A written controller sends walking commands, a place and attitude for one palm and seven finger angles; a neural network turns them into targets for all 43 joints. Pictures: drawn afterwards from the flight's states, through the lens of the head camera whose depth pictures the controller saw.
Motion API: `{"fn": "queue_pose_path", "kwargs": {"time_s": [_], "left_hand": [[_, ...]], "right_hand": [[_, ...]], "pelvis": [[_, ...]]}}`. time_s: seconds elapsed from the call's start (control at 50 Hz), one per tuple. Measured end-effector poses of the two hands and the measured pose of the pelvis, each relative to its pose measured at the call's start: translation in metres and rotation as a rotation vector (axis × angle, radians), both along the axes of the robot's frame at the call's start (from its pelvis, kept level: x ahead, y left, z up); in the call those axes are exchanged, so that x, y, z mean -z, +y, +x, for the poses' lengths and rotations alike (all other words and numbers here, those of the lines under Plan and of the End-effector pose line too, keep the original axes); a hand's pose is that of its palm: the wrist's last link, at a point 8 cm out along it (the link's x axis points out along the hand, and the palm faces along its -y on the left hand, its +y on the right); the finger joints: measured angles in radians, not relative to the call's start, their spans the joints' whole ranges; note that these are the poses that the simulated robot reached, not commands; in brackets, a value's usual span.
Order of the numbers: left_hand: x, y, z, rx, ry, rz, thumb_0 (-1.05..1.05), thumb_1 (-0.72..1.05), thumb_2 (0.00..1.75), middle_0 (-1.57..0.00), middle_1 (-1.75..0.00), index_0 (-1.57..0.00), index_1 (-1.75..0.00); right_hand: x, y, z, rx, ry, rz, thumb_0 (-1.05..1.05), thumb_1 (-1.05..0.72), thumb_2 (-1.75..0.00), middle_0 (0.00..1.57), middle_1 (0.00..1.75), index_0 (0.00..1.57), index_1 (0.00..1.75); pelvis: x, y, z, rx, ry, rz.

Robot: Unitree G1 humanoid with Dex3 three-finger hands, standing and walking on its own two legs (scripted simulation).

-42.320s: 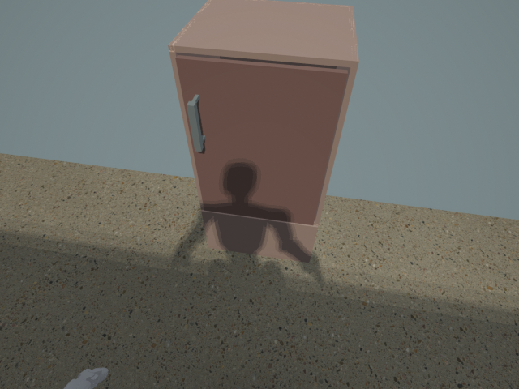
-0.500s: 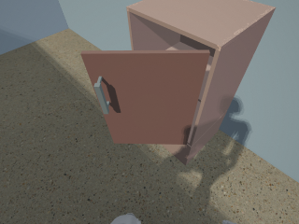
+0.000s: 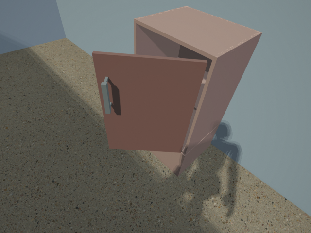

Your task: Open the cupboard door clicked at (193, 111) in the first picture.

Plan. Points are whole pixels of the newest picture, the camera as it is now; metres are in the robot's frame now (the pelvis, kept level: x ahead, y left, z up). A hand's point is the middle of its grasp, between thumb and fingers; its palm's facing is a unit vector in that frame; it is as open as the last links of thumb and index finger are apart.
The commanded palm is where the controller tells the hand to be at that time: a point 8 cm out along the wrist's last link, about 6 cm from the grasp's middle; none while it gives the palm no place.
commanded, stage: come to a stop and stand still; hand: left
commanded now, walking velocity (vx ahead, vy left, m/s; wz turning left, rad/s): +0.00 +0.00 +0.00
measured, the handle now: (107, 95) +0.63 +0.22 -0.03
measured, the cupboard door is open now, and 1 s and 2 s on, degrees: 44 44 44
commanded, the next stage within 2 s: look again from close up in 0.26 s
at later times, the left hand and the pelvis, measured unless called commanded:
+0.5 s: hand out of the picture -0.03 +0.15 -0.17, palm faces +0.03 -0.99 -0.15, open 7.4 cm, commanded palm none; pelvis -0.01 -0.01 +0.01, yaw +0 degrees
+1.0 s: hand out of the picture +0.04 +0.16 -0.16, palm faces +0.00 -0.98 -0.19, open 7.4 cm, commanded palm none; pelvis +0.04 -0.01 +0.02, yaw +0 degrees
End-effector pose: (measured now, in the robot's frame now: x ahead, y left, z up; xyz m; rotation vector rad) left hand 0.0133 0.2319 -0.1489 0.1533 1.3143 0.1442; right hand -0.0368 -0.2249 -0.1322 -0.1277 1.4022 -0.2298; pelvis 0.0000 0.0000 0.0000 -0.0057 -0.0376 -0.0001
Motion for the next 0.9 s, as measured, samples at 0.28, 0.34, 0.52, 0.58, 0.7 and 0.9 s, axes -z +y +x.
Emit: {"fn": "queue_pose_path", "kwargs": {"time_s": [0.28,0.34,0.52,0.58,0.7,0.9], "left_hand": [[-0.015,-0.018,-0.039,-0.010,0.051,-0.024,0.00,0.91,0.90,-0.20,-0.30,-0.19,-0.30],[-0.014,-0.022,-0.047,-0.019,0.070,-0.029,0.00,0.91,0.90,-0.20,-0.30,-0.19,-0.30],[-0.011,-0.028,-0.048,-0.026,0.092,-0.045,0.00,0.91,0.90,-0.20,-0.30,-0.19,-0.30],[-0.011,-0.029,-0.043,-0.024,0.094,-0.049,0.00,0.91,0.90,-0.20,-0.30,-0.19,-0.30],[-0.013,-0.027,-0.025,-0.015,0.090,-0.044,0.00,0.91,0.90,-0.20,-0.30,-0.19,-0.30],[-0.018,-0.022,0.011,0.000,0.073,-0.018,0.00,0.91,0.90,-0.20,-0.30,-0.19,-0.30]], "right_hand": [[0.002,0.016,0.008,-0.047,-0.025,0.065,0.01,-0.91,-0.90,0.20,0.30,0.20,0.30],[0.002,0.009,0.015,-0.053,-0.042,0.051,0.02,-0.92,-0.90,0.20,0.30,0.20,0.30],[-0.004,-0.002,0.027,-0.066,-0.043,0.025,0.01,-0.91,-0.90,0.20,0.30,0.20,0.30],[-0.005,-0.001,0.030,-0.066,-0.032,0.025,0.00,-0.91,-0.90,0.20,0.30,0.20,0.30],[-0.005,0.005,0.036,-0.065,-0.009,0.040,0.00,-0.91,-0.90,0.20,0.30,0.20,0.30],[-0.002,0.007,0.055,-0.060,0.009,0.051,0.01,-0.92,-0.90,0.20,0.30,0.20,0.30]], "pelvis": [[-0.011,-0.001,-0.020,-0.002,0.019,0.002],[-0.011,-0.002,-0.019,-0.002,0.017,0.001],[-0.012,-0.006,-0.010,-0.004,0.027,0.001],[-0.013,-0.006,-0.005,-0.005,0.031,0.001],[-0.014,-0.006,0.007,-0.006,0.040,0.003],[-0.016,-0.005,0.029,0.001,0.044,0.009]]}}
